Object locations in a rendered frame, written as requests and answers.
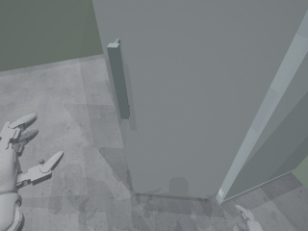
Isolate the handle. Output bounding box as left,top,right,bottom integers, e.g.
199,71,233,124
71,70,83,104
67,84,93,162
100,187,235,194
107,38,130,119

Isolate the fridge door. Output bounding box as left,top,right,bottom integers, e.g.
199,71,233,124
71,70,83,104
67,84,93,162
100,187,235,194
91,0,308,199

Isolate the left robot hand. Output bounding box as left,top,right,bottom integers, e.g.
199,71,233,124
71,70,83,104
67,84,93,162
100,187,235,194
0,113,64,194

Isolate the left robot forearm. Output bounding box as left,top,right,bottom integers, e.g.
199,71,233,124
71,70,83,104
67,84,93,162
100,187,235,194
0,192,25,231

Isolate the right robot hand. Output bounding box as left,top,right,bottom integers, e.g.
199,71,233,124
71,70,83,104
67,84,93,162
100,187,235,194
233,204,263,231

